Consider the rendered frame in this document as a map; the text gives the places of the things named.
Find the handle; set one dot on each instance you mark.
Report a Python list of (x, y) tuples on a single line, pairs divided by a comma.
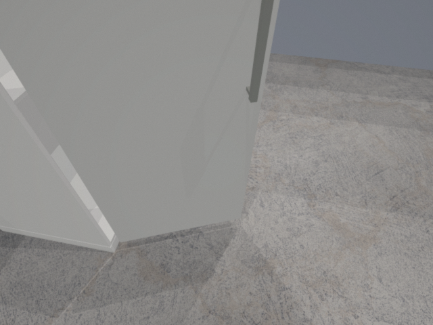
[(259, 54)]

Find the fridge door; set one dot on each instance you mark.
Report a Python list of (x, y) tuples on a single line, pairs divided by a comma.
[(148, 100)]

